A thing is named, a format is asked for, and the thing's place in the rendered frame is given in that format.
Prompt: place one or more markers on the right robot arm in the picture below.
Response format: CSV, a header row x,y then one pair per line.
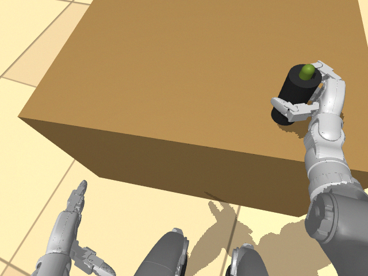
x,y
338,213

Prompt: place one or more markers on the left robot arm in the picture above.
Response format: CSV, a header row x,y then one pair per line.
x,y
53,264

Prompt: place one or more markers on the left robot hand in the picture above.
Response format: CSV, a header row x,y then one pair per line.
x,y
64,233

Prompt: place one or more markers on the bottle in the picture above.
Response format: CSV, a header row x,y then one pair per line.
x,y
300,84

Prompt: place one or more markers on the right robot hand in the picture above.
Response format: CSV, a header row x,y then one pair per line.
x,y
327,99

